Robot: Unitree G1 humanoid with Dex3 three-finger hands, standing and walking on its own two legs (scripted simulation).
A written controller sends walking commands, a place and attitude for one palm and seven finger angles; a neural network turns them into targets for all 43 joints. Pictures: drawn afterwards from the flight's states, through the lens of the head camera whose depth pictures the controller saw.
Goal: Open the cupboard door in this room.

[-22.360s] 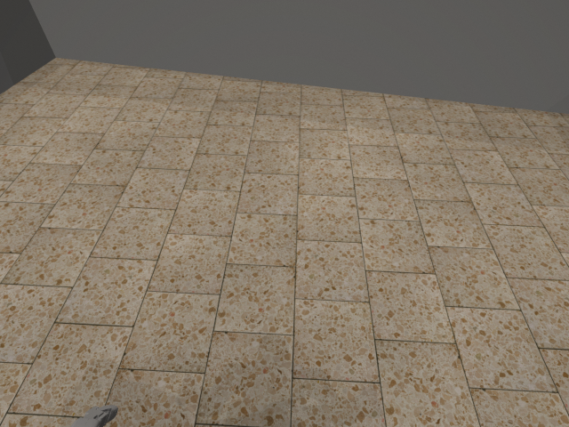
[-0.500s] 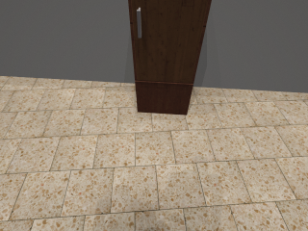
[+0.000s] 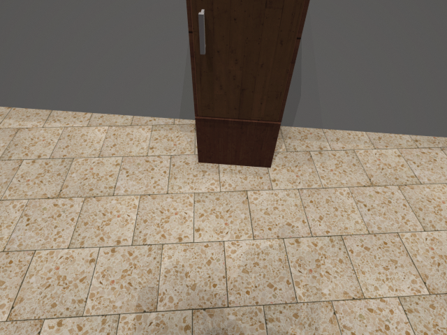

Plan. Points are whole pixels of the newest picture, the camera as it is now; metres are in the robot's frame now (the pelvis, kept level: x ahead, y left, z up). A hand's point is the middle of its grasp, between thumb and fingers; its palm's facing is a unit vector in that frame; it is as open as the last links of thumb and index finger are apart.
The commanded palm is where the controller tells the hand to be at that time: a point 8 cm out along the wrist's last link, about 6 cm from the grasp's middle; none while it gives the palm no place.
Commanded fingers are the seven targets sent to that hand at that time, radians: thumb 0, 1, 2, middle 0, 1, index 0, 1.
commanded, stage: stand and wait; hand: left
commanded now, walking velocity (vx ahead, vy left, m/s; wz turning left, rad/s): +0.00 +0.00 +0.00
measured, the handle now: (202, 32) +1.12 +0.15 +0.03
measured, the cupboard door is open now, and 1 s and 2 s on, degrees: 0 0 0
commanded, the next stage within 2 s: look at it before walking up in 0.10 s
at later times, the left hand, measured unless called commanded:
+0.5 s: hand out of the picture -0.01 +0.18 -0.18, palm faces +0.03 -0.98 -0.21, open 7.4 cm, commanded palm none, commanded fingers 0.00 0.90 0.90 -0.20 -0.30 -0.20 -0.30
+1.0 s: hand out of the picture +0.02 +0.20 -0.18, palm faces +0.00 -0.97 -0.23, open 7.4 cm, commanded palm none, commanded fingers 0.00 0.90 0.90 -0.20 -0.30 -0.20 -0.30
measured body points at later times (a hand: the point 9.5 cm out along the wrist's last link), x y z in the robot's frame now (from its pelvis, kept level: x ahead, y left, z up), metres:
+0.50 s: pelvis -0.01 +0.00 +0.00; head +0.01 +0.00 +0.45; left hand -0.01 +0.23 -0.16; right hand +0.00 -0.23 -0.16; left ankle -0.04 +0.11 -0.74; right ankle -0.01 -0.12 -0.74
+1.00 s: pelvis +0.01 +0.00 +0.00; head +0.00 -0.01 +0.45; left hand +0.02 +0.25 -0.16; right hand +0.02 -0.25 -0.16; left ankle -0.04 +0.11 -0.74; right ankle -0.02 -0.12 -0.74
